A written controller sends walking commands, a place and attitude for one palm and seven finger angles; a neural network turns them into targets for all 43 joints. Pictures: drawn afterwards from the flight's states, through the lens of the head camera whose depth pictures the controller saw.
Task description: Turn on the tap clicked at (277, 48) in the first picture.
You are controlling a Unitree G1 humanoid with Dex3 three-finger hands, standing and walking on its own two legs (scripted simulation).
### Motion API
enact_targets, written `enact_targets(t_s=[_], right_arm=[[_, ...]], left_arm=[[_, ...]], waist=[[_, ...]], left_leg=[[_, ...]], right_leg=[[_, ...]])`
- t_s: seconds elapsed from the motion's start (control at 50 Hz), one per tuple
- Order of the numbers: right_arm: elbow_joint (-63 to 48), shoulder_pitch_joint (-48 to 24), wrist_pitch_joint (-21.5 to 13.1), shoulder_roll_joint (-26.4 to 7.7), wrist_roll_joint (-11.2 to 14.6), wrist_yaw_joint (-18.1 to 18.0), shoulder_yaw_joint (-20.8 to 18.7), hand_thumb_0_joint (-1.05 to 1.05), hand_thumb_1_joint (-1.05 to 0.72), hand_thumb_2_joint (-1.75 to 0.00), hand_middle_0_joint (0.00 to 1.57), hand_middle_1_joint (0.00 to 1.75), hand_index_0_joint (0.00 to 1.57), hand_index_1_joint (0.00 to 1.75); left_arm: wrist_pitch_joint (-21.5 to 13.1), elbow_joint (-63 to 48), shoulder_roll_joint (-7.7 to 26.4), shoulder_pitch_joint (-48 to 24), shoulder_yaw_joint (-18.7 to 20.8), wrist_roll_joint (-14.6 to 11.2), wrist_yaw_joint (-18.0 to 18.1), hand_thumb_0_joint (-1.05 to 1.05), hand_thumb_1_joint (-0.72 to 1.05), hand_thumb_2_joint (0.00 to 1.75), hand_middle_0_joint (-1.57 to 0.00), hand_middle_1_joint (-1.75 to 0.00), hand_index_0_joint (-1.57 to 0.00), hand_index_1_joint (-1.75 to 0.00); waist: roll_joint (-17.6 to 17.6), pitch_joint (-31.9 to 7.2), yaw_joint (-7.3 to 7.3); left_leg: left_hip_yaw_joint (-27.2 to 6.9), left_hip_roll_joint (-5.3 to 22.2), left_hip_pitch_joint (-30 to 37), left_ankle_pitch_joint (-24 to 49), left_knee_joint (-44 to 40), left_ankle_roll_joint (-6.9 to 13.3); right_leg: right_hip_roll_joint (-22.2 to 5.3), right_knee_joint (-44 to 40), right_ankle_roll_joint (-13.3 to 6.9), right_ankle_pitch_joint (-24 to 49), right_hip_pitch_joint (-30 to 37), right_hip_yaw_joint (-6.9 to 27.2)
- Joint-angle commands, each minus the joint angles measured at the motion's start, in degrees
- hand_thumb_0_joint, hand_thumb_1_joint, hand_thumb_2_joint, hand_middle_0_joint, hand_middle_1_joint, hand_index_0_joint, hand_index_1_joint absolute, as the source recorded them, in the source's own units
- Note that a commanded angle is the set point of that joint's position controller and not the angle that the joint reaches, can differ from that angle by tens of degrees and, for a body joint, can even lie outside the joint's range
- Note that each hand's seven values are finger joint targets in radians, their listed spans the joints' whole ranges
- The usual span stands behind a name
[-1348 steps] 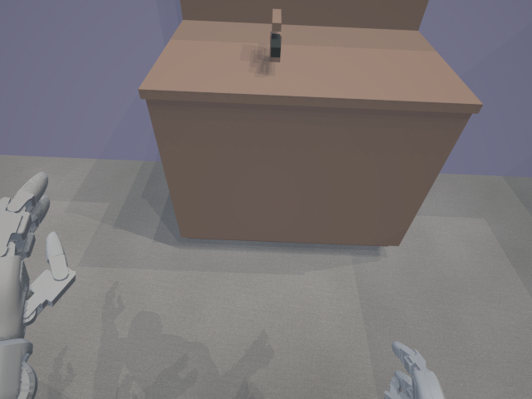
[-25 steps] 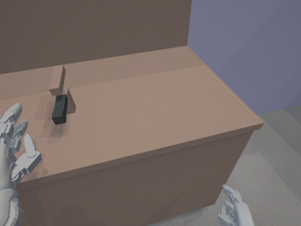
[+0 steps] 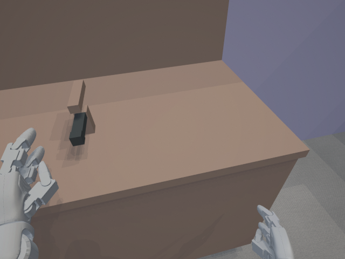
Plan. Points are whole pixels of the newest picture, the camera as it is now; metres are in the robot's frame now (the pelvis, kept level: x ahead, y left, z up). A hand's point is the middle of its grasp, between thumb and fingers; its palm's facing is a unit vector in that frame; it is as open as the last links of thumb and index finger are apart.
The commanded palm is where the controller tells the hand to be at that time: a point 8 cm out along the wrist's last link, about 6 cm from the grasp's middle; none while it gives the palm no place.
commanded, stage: turn the palm inward beside the body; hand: left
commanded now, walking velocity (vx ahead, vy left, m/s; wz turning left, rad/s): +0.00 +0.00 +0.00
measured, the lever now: (77, 138) +0.34 +0.30 +0.12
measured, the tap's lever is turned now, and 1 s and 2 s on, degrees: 0 0 0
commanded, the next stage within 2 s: reach beside the lever's end, fingers flat in 0.84 s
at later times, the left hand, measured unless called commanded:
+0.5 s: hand (62, 184) +0.18 +0.23 +0.17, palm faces +0.53 -0.84 -0.12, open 7.4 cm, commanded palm +0.12 +0.26 +0.18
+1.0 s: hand (65, 181) +0.19 +0.22 +0.17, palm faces +0.52 -0.85 -0.11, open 7.4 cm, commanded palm +0.14 +0.27 +0.18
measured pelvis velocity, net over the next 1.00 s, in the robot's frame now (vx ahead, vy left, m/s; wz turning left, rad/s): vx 0.00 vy -0.01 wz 0.01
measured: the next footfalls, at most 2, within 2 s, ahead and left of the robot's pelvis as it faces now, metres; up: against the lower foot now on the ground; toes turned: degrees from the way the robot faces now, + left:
none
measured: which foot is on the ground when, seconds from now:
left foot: down 0.00-1.00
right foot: down 0.00-1.00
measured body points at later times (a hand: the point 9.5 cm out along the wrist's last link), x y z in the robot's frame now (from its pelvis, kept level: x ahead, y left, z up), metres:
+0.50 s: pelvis +0.00 -0.01 +0.00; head -0.04 -0.04 +0.45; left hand +0.15 +0.27 +0.18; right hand +0.21 -0.22 -0.07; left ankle -0.01 +0.13 -0.72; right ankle +0.04 -0.07 -0.72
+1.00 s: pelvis +0.00 -0.01 +0.00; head -0.04 -0.05 +0.45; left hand +0.15 +0.27 +0.18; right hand +0.23 -0.22 -0.06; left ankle -0.01 +0.13 -0.72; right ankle +0.04 -0.07 -0.72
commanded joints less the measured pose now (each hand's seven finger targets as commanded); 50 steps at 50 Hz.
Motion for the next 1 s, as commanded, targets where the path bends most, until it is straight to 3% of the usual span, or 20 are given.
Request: enact_targets(t_s=[0.0,0.16,0.2,0.26,0.32,0.4,0.5,0.52,0.54,0.68,0.72,0.8,0.84,0.88,0.92,0.98], right_arm=[[-9.69,-9.15,-3.53,-5.72,0.16,-0.59,-1.77,0.00,-0.90,-0.90,0.20,0.30,0.20,0.30],[-9.43,-11.72,-3.23,-4.99,0.52,-0.83,-1.17,0.00,-0.90,-0.90,0.20,0.30,0.20,0.30],[-9.21,-11.85,-3.30,-5.17,0.36,-0.82,-1.32,0.00,-0.90,-0.90,0.20,0.30,0.20,0.30],[-9.10,-12.48,-3.17,-5.03,0.55,-0.82,-1.32,0.00,-0.90,-0.90,0.20,0.30,0.20,0.30],[-8.55,-13.47,-3.20,-4.92,0.78,-0.82,-1.25,0.00,-0.90,-0.90,0.20,0.30,0.20,0.30],[-8.70,-12.40,-3.53,-5.22,0.28,-0.84,-1.39,0.00,-0.90,-0.90,0.20,0.30,0.20,0.30],[-8.51,-10.84,-3.71,-5.75,0.10,-0.92,-1.56,0.00,-0.90,-0.90,0.20,0.30,0.20,0.30],[-8.35,-11.53,-3.66,-5.54,0.35,-0.83,-1.47,0.00,-0.90,-0.90,0.20,0.30,0.20,0.30],[-8.52,-10.95,-3.55,-5.41,0.26,-0.83,-1.35,0.00,-0.90,-0.90,0.20,0.30,0.20,0.30],[-9.03,-9.96,-3.30,-5.69,0.12,-0.90,-1.61,0.00,-0.90,-0.90,0.20,0.30,0.20,0.30],[-8.86,-10.64,-3.19,-5.50,0.45,-0.83,-1.41,0.00,-0.90,-0.90,0.20,0.30,0.20,0.30],[-9.10,-9.73,-3.08,-5.57,0.13,-0.61,-1.60,0.00,-0.90,-0.90,0.20,0.30,0.20,0.30],[-9.08,-10.26,-2.94,-5.28,0.38,-0.57,-1.47,0.00,-0.90,-0.90,0.20,0.30,0.20,0.30],[-9.08,-10.02,-2.90,-5.48,0.24,-0.57,-1.54,0.00,-0.90,-0.90,0.20,0.30,0.20,0.30],[-8.98,-11.19,-2.78,-5.40,0.59,-0.71,-1.28,0.00,-0.90,-0.90,0.20,0.30,0.20,0.30],[-8.34,-11.21,-2.51,-5.49,0.49,-1.08,-1.36,0.00,-0.90,-0.90,0.20,0.30,0.20,0.30]], left_arm=[[-3.11,-13.32,8.71,-7.34,3.72,0.54,1.12,0.00,0.90,0.90,-0.20,-0.30,-0.20,-0.30],[0.09,-13.29,7.96,-8.26,3.07,0.32,3.21,0.00,0.90,0.90,-0.20,-0.30,-0.20,-0.30],[0.71,-13.79,7.84,-7.87,3.09,0.03,3.49,0.00,0.90,0.90,-0.20,-0.30,-0.20,-0.30],[1.94,-13.65,7.45,-8.04,3.00,-0.36,3.92,0.00,0.90,0.90,-0.20,-0.30,-0.20,-0.30],[2.81,-14.81,8.26,-9.40,3.43,0.04,4.47,0.00,0.90,0.90,-0.20,-0.30,-0.20,-0.30],[3.33,-15.88,7.83,-8.58,3.20,-0.33,4.86,0.00,0.90,0.90,-0.20,-0.30,-0.20,-0.30],[3.25,-15.00,7.19,-7.26,3.42,-0.86,3.97,0.00,0.90,0.90,-0.20,-0.30,-0.20,-0.30],[3.28,-15.32,7.60,-7.28,3.94,-0.46,3.97,0.00,0.90,0.90,-0.20,-0.30,-0.20,-0.30],[3.54,-15.10,6.70,-7.45,2.87,-0.49,3.83,0.00,0.90,0.90,-0.20,-0.30,-0.20,-0.30],[3.68,-14.93,7.01,-7.19,3.67,-0.99,2.91,0.00,0.90,0.90,-0.20,-0.30,-0.20,-0.30],[3.45,-15.45,7.46,-7.74,4.08,-0.73,2.97,0.00,0.90,0.90,-0.20,-0.30,-0.20,-0.30],[3.21,-14.89,7.02,-7.07,3.74,-0.80,3.14,0.00,0.90,0.90,-0.20,-0.30,-0.20,-0.30],[3.17,-15.15,6.44,-7.43,3.13,-0.56,3.22,0.00,0.90,0.90,-0.20,-0.30,-0.20,-0.30],[3.26,-14.26,6.53,-6.87,3.37,-1.01,3.05,0.00,0.90,0.90,-0.20,-0.30,-0.20,-0.30],[3.47,-14.18,7.09,-7.86,3.80,-0.96,3.04,0.00,0.90,0.90,-0.20,-0.30,-0.20,-0.30],[3.92,-11.18,7.39,-11.54,4.32,-1.35,3.33,0.00,0.90,0.90,-0.20,-0.30,-0.20,-0.30]], waist=[[-2.05,-0.98,-0.89],[-0.39,1.53,-0.44],[-2.61,0.96,-0.50],[-3.21,1.28,-0.40],[-0.64,1.40,-0.32],[-0.85,-0.74,-0.33],[-3.82,-2.33,-0.58],[-0.58,-2.70,-0.20],[0.16,-2.13,-0.40],[-4.44,-3.80,-0.39],[-0.88,-3.56,-0.20],[-2.82,-3.39,-0.35],[-1.31,-2.94,-0.39],[-3.70,-2.66,-0.47],[-2.05,-1.23,-0.41],[-3.28,0.16,-0.81]], left_leg=[[-0.22,0.97,-4.71,6.83,-6.39,1.90],[-0.12,0.54,-6.62,-2.78,-7.19,1.94],[-0.20,0.66,-6.63,-1.39,-6.70,2.08],[-0.14,0.58,-7.07,-2.38,-6.29,2.06],[0.08,0.51,-6.30,-2.53,-5.85,1.97],[-0.29,0.69,-5.45,1.86,-5.80,2.05],[-0.26,0.82,-4.14,9.09,-5.47,2.22],[-0.08,0.73,-3.25,9.46,-5.58,2.07],[-0.03,0.62,-3.37,9.55,-5.76,1.99],[-0.06,0.67,-2.67,13.56,-5.72,2.15],[0.16,0.59,-2.00,13.33,-5.77,1.92],[0.14,0.70,-2.43,14.24,-5.91,1.87],[0.32,0.61,-1.99,13.40,-5.99,1.86],[0.20,0.74,-2.62,13.00,-6.02,1.98],[0.12,0.70,-2.58,10.57,-6.29,2.04],[-0.24,0.62,-3.86,7.55,-6.59,2.12]], right_leg=[[-3.12,-8.59,3.37,0.46,4.17,4.09],[-3.88,-11.60,3.64,-10.36,3.98,6.04],[-4.03,-12.04,3.78,-10.12,4.77,6.33],[-4.31,-13.01,3.99,-12.19,4.86,7.15],[-4.51,-13.45,3.91,-12.90,4.43,7.33],[-4.29,-12.10,3.79,-7.64,5.89,6.62],[-3.70,-10.19,3.92,2.33,7.26,5.34],[-3.60,-9.98,3.69,2.80,7.12,5.04],[-3.64,-9.80,3.64,3.34,6.82,4.96],[-3.44,-8.82,3.93,9.76,8.76,4.55],[-3.46,-8.95,3.67,9.08,8.33,4.67],[-3.49,-8.66,3.73,10.85,8.77,4.50],[-3.43,-9.17,3.60,9.40,8.09,4.64],[-3.51,-9.46,3.84,9.29,8.46,4.77],[-3.46,-10.51,3.79,5.41,7.30,5.08],[-3.74,-12.03,3.97,0.36,6.61,6.11]])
